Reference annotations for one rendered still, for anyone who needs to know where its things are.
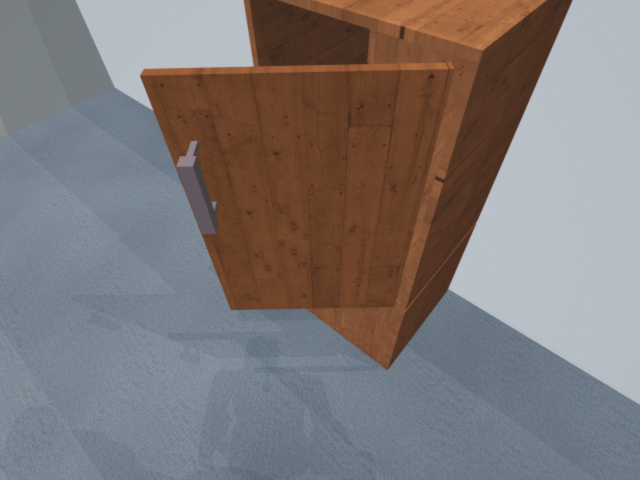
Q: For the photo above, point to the handle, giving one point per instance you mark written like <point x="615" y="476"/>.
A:
<point x="196" y="190"/>

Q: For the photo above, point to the cupboard door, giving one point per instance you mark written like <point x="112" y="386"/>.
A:
<point x="318" y="172"/>

